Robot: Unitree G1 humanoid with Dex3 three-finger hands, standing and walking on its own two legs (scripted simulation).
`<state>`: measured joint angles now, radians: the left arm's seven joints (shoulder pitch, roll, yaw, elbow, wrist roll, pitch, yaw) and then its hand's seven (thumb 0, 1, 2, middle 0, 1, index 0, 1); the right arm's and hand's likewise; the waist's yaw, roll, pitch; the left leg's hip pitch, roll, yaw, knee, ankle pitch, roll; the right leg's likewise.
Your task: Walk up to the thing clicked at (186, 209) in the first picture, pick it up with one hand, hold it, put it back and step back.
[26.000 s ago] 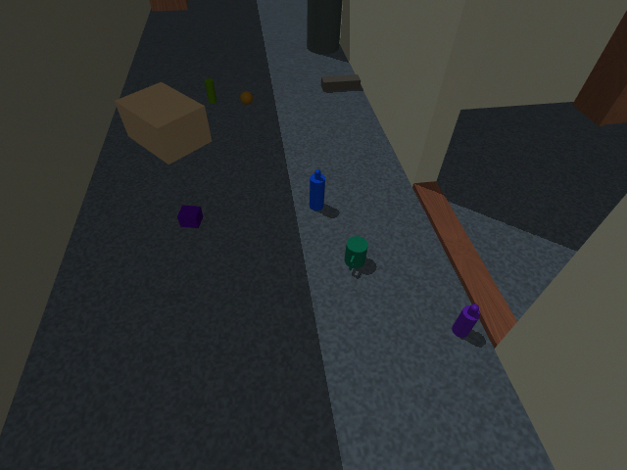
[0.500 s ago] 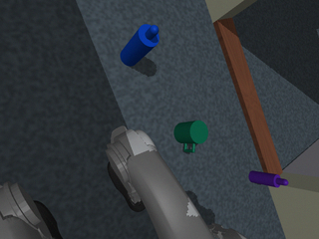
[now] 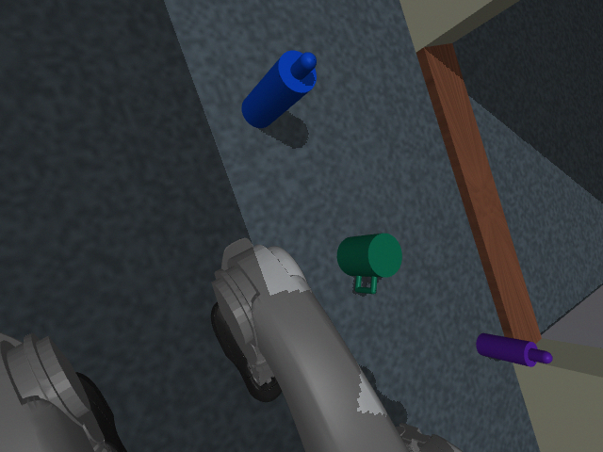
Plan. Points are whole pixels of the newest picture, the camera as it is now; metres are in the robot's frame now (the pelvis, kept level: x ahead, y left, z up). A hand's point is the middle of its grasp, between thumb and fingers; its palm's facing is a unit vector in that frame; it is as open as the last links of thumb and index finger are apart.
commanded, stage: approach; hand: left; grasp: from above
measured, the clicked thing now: out of the picture +0.48 +0.34 -0.32
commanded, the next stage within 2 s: close in in 0.14 s
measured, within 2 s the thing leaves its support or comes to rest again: neither
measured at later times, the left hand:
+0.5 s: hand out of the picture +0.47 +0.34 -0.22, palm faces -0.01 -0.44 -0.90, open 14.2 cm
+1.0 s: hand out of the picture +0.48 +0.32 -0.26, palm faces +0.02 -0.43 -0.90, open 14.3 cm
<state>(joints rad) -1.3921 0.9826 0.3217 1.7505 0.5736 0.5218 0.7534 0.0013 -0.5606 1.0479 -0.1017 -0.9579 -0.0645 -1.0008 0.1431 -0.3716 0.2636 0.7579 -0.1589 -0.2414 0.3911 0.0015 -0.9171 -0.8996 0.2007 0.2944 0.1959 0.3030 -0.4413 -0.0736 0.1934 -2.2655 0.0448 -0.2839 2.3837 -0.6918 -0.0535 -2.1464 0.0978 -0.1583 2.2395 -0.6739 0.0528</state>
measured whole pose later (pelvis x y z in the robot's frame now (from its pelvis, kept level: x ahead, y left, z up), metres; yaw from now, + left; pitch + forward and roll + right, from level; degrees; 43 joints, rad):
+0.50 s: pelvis +0.00 +0.00 +0.00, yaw -1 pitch +31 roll -14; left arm -1.44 1.05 0.33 1.79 0.55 0.51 0.80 0.00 -0.56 1.08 -0.11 -0.98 -0.07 -1.03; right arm 0.14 -0.40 0.30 0.71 -0.17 -0.23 0.39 0.00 -0.92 -0.90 0.20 0.29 0.19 0.30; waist -0.46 -0.08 0.21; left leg -2.26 0.05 -0.29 2.39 -0.71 -0.05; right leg -2.14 0.10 -0.17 2.24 -0.68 0.06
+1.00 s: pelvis +0.00 +0.00 -0.01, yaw -1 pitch +30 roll -15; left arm -1.41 1.07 0.35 1.77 0.50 0.47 0.88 0.00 -0.55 1.05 -0.11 -0.94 -0.06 -0.99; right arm 0.11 -0.42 0.34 0.69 -0.19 -0.24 0.43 0.00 -0.92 -0.91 0.20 0.29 0.19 0.30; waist -0.49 -0.13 0.28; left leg -2.28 0.04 -0.32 2.43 -0.71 -0.06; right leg -2.14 0.10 -0.19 2.26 -0.69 0.06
